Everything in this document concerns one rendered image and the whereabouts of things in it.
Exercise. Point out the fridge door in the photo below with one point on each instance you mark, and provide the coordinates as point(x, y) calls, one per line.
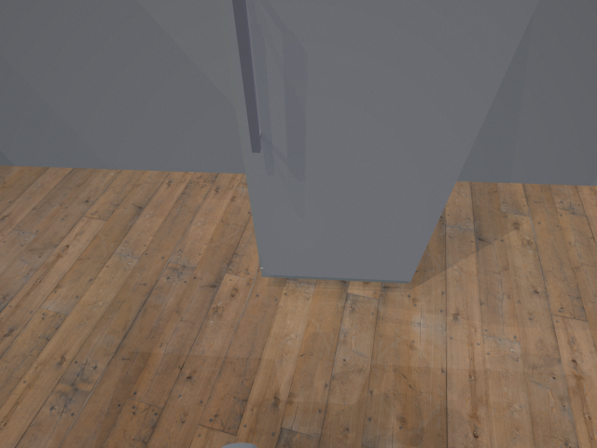
point(368, 110)

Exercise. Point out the handle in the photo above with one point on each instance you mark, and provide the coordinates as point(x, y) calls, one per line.
point(242, 31)

